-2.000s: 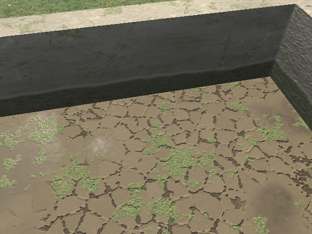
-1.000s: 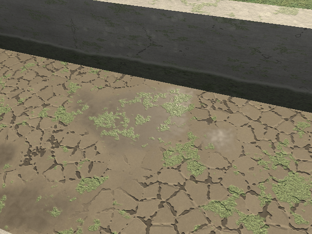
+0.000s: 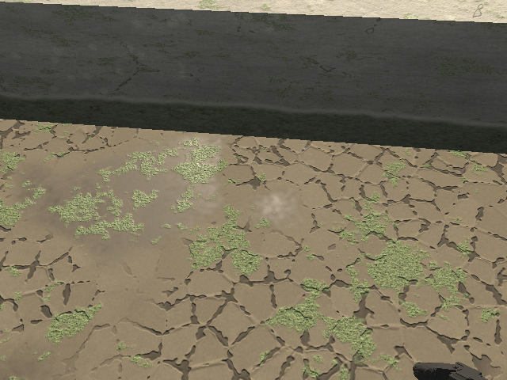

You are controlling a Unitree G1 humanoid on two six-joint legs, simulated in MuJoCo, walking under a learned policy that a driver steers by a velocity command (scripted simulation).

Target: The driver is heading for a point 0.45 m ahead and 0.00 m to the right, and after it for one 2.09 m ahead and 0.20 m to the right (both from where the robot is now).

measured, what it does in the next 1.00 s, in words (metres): steps on the spot: right foot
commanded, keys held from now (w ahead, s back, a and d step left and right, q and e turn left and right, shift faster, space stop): w+e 0.32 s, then no key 0.12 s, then q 0.56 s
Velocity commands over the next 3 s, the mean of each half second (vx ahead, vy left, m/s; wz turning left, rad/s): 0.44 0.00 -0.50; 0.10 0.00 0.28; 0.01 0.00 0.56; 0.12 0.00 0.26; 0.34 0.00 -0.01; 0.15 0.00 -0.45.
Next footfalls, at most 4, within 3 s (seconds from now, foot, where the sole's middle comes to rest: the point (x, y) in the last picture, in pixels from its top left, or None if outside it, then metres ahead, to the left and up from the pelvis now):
0.48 right None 0.00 -0.14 -0.74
1.34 right None -0.03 -0.16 -0.74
1.78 left None -0.15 0.07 -0.74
2.14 right None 0.00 -0.10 -0.74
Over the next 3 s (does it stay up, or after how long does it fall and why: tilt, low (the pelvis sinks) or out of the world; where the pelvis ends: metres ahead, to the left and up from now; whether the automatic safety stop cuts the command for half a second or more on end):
stays up -0.06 -0.04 0.03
